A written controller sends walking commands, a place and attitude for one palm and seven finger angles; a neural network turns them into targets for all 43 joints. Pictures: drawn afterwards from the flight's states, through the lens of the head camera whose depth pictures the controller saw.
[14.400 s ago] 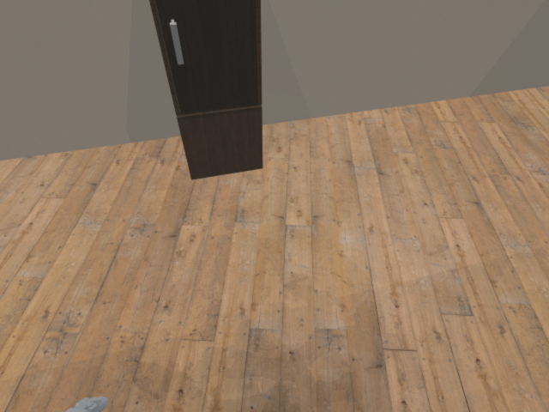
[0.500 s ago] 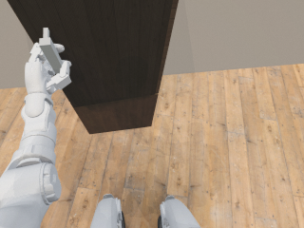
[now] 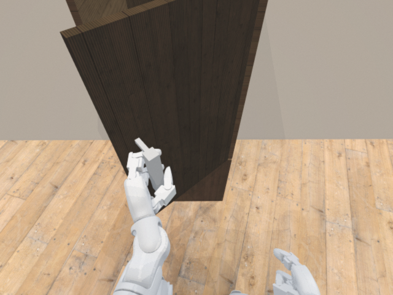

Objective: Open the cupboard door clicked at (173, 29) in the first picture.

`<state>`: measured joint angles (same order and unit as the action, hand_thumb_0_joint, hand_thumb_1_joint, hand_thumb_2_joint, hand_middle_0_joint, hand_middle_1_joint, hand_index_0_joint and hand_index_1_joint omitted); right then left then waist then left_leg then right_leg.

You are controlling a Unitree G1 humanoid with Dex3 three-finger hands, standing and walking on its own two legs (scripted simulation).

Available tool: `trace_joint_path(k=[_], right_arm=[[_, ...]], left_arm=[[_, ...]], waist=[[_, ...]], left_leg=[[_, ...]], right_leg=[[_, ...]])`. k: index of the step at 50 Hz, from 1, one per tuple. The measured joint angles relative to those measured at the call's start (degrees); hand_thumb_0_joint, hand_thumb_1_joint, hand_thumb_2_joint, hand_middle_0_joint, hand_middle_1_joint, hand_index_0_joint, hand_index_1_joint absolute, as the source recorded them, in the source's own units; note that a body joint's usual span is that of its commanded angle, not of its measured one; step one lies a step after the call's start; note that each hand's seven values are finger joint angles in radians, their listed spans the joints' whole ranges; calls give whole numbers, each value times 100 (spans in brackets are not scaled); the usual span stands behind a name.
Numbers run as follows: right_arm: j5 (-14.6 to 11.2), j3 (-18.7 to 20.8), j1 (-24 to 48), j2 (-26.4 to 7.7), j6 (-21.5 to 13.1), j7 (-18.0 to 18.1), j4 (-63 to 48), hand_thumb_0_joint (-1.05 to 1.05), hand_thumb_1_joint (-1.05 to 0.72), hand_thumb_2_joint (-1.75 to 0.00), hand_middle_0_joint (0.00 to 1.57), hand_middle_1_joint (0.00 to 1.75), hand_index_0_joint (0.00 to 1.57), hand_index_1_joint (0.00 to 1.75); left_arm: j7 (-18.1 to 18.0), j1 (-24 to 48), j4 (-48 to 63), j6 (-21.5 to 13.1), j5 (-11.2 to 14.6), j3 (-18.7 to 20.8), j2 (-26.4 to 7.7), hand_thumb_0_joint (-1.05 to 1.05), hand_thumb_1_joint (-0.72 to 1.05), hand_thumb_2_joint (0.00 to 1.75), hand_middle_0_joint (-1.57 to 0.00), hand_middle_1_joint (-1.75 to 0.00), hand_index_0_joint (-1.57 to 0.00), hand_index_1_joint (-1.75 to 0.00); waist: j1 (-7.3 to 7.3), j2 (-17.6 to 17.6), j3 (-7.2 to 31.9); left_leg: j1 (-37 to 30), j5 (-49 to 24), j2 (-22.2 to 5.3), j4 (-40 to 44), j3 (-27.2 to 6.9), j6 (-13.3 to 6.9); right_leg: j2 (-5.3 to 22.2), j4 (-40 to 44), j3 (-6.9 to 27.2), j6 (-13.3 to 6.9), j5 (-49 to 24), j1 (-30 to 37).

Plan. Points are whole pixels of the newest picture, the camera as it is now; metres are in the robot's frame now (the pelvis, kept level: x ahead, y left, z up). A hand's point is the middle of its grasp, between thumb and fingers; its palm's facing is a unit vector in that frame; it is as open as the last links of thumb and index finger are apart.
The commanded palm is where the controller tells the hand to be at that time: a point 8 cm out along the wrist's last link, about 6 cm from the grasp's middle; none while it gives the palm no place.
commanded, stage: pull the door open along its arc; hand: left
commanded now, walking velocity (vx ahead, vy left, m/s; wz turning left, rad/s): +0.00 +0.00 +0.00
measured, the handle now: (150, 166) +0.37 +0.12 +0.04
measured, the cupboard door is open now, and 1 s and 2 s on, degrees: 40 46 46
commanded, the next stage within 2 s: open thumb and fingers to let go in 0.14 s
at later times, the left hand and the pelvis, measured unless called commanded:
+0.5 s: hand (182, 195) +0.31 +0.04 +0.04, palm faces +0.43 -0.90 -0.04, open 7.8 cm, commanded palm +0.26 +0.08 +0.03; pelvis -0.01 -0.05 -0.01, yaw +4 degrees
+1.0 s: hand (178, 199) +0.30 +0.05 +0.04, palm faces +0.38 -0.93 -0.01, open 14.9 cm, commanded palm +0.25 +0.09 +0.03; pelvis -0.02 -0.02 -0.01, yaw +2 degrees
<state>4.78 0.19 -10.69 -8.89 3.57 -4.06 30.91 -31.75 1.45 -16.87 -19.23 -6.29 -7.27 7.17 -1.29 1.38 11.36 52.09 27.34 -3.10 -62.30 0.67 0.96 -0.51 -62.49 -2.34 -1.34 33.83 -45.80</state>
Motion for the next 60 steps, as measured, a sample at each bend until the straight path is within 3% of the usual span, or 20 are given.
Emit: trace_joint_path(k=[4,8,16,22,27,38,46,56,60], right_arm=[[-28,-129,107,126,-109,83,-76,1,-91,-90,20,30,20,30],[-39,-204,158,143,-243,118,-98,1,-90,-90,21,30,20,30],[24,-70,203,-107,-413,246,154,1,-90,-90,21,30,20,30],[7,47,62,-227,-373,321,334,1,-90,-90,20,30,20,30],[4,99,-118,-254,-378,333,411,1,-91,-90,20,30,20,30],[7,152,-276,-256,-384,329,524,2,-91,-90,20,30,20,30],[18,119,-163,-204,-427,321,471,2,-91,-90,20,30,20,30],[21,30,117,-113,-439,312,388,1,-90,-90,20,30,20,30],[17,-13,162,-79,-401,284,370,1,-90,-90,20,30,20,30]], left_arm=[[140,-676,483,170,40,-511,-130,3,63,70,-26,-123,-28,-128],[114,-984,724,291,78,-708,-210,2,66,73,-24,-116,-25,-124],[-185,-620,441,90,-94,-588,-146,1,61,83,-27,-119,-24,-124],[-160,-251,133,30,54,-315,-66,1,52,82,-30,-122,-29,-125],[-148,-93,-45,-82,113,-119,-32,1,33,70,-31,-124,-32,-126],[-115,45,-296,-277,156,-20,-15,0,-27,40,-29,-119,-30,-120],[-173,84,-383,-336,121,-67,-15,-1,-46,32,-26,-97,-27,-98],[-359,349,-582,-307,-28,-398,-13,-2,-50,30,-23,-56,-23,-56],[-315,447,-612,-245,-59,-420,-32,-2,-50,30,-26,-50,-25,-50]], waist=[[-23,-22,8],[-64,-5,37],[50,53,27],[110,82,-34],[75,104,-46],[4,121,-45],[22,97,-47],[24,94,-99],[37,92,-109]], left_leg=[[-260,-21,-10,155,-42,88],[-366,-27,-5,220,-142,177],[-80,-50,79,45,-358,270],[38,-163,123,71,-384,246],[96,-239,120,116,-362,196],[130,-279,101,108,-297,181],[145,-276,105,49,-270,203],[249,-218,112,-145,-261,124],[298,-210,130,-199,-249,73]], right_leg=[[-19,99,-44,-79,21,243],[-28,129,-144,-162,74,371],[30,-161,-361,-293,220,132],[68,-262,-392,-352,196,-29],[60,-280,-362,-380,139,-133],[38,-304,-267,-341,54,-218],[47,-289,-230,-255,7,-206],[55,-308,-212,-133,-31,-227],[74,-322,-201,-87,-47,-255]])
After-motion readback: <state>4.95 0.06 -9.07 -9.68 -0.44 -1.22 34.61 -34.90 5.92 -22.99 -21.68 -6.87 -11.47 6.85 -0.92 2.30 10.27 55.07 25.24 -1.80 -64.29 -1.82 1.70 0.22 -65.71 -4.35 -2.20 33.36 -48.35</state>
